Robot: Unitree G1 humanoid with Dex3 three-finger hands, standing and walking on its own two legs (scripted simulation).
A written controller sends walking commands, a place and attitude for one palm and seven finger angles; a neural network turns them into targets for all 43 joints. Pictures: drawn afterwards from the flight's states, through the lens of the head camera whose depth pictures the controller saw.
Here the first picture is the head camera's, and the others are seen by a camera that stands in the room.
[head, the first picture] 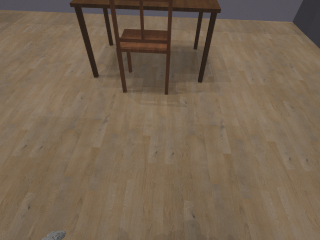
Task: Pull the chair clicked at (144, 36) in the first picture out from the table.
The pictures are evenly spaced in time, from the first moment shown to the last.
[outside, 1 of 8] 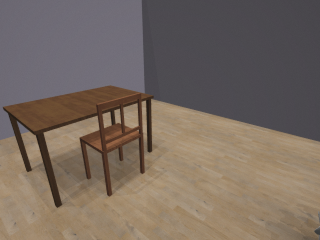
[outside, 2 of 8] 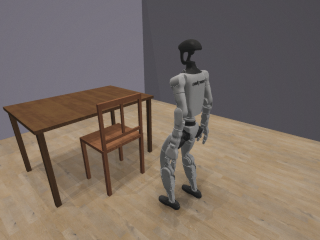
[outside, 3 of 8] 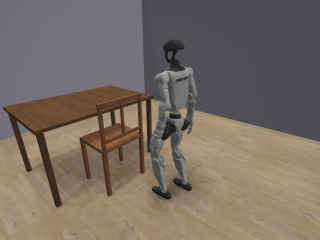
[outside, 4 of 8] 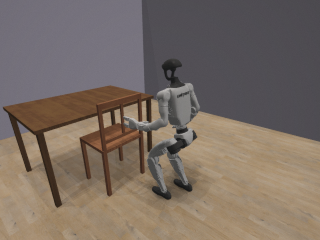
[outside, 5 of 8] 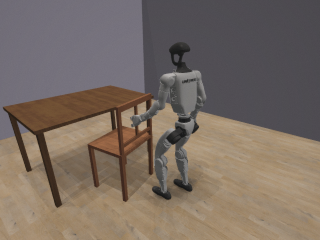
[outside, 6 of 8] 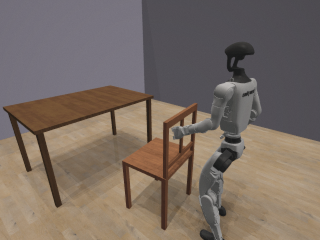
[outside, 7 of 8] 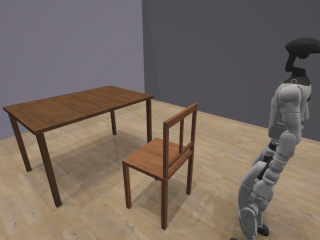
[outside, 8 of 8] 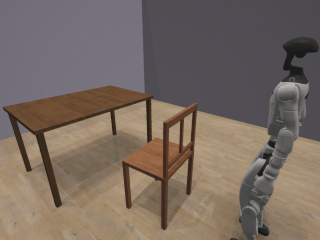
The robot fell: no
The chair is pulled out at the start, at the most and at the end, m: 0.00 0.56 0.56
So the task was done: yes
